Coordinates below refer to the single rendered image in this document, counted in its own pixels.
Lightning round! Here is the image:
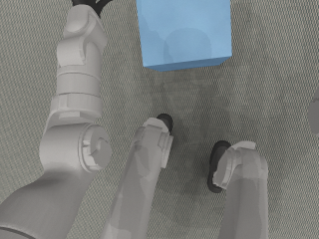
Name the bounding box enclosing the carton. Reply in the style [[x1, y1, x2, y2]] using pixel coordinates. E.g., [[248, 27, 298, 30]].
[[136, 0, 232, 72]]

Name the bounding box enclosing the robot left thigh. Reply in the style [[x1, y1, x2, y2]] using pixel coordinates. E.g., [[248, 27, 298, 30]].
[[99, 124, 173, 239]]

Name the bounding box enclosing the left robot foot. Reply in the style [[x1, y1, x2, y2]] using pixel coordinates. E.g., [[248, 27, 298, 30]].
[[157, 114, 173, 135]]

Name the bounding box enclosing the left robot hand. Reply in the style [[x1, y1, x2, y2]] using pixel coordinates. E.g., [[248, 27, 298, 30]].
[[72, 0, 113, 19]]

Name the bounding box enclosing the left robot forearm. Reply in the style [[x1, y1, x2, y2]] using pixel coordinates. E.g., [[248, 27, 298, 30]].
[[39, 4, 108, 159]]

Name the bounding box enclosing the robot left upper arm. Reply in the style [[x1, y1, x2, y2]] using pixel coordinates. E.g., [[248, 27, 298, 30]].
[[0, 122, 112, 239]]

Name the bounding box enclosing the robot right upper arm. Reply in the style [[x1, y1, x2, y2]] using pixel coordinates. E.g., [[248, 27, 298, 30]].
[[308, 86, 319, 137]]

